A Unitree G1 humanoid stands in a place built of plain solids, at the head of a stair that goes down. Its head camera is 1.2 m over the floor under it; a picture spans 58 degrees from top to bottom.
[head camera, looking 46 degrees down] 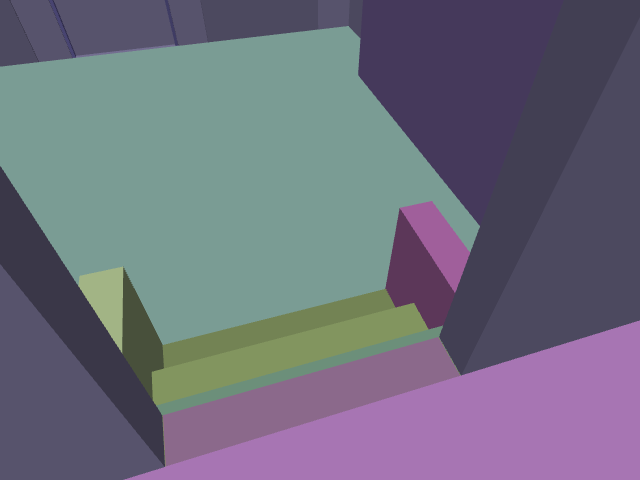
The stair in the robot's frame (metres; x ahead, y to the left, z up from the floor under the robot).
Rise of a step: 0.20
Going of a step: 0.23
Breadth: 1.00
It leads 17 degrees to the left of straight ahead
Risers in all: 3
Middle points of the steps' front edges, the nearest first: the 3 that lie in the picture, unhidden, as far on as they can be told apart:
0.64 0.04 0.00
0.86 0.11 -0.19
1.08 0.17 -0.39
